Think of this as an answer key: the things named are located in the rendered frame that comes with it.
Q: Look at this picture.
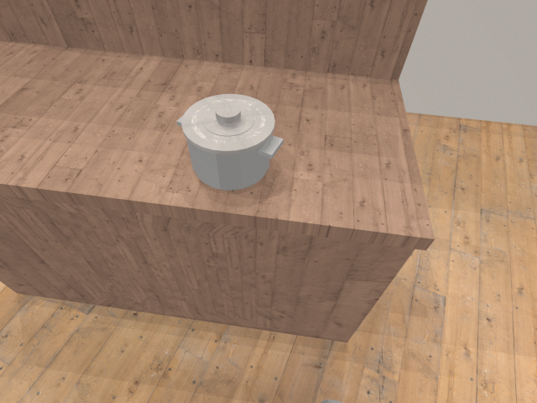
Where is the lid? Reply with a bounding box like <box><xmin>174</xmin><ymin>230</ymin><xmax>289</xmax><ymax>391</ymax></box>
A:
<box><xmin>181</xmin><ymin>94</ymin><xmax>275</xmax><ymax>154</ymax></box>

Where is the knob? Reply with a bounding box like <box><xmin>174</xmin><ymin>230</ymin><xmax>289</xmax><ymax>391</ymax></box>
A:
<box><xmin>216</xmin><ymin>102</ymin><xmax>241</xmax><ymax>123</ymax></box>

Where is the pot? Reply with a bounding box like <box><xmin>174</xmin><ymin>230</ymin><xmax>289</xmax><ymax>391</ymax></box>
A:
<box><xmin>176</xmin><ymin>115</ymin><xmax>284</xmax><ymax>191</ymax></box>

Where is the table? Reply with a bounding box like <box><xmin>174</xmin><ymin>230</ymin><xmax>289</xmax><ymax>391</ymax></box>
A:
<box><xmin>0</xmin><ymin>0</ymin><xmax>435</xmax><ymax>343</ymax></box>

